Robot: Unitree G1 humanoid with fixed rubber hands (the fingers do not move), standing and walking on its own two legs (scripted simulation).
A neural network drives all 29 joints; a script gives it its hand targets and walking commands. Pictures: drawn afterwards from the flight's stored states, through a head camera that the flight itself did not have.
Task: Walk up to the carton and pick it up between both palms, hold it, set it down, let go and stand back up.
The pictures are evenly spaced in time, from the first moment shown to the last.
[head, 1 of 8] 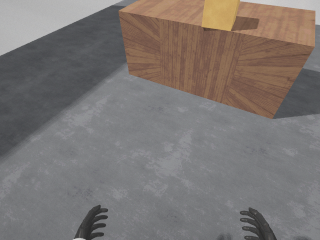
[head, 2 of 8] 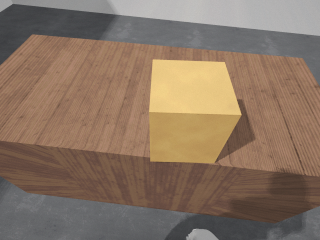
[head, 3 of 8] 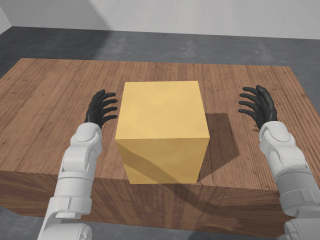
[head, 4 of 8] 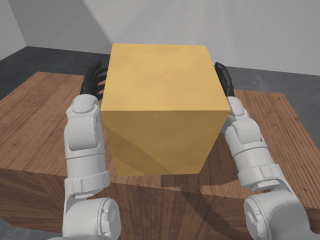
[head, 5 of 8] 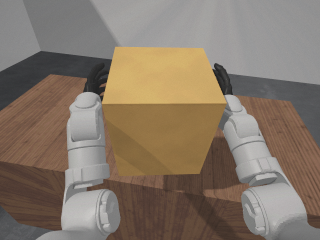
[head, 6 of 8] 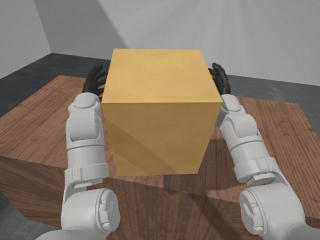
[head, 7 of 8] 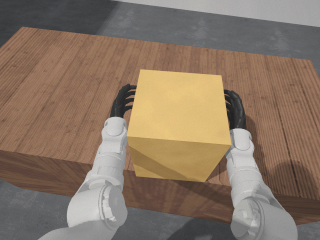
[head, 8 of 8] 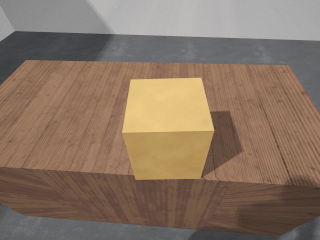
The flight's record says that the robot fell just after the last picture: no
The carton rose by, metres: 0.20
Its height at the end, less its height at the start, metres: +0.00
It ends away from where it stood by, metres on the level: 0.01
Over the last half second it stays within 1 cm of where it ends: yes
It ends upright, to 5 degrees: yes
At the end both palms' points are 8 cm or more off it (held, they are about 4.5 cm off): yes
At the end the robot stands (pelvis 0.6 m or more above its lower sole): yes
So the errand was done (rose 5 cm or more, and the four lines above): yes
